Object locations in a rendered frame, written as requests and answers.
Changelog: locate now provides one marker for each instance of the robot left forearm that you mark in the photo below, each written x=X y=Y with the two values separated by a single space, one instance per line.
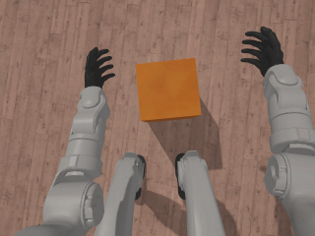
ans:
x=82 y=160

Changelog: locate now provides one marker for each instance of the right robot thigh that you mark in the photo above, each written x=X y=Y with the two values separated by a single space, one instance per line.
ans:
x=202 y=211

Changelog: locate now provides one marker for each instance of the left robot hand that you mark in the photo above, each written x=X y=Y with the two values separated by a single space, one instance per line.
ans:
x=93 y=71

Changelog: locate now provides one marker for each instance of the right robot upper arm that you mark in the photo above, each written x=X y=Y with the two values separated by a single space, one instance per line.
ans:
x=291 y=178

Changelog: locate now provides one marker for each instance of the robot right foot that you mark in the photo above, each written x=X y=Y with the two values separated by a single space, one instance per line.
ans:
x=180 y=192

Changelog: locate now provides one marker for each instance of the left robot upper arm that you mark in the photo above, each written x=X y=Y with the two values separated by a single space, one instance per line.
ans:
x=71 y=209

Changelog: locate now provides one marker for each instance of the robot right forearm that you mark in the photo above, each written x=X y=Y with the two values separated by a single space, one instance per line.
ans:
x=290 y=118

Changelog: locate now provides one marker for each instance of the carton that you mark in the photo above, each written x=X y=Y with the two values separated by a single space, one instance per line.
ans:
x=168 y=90

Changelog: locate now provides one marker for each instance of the right robot hand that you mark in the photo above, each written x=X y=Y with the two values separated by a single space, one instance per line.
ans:
x=270 y=54

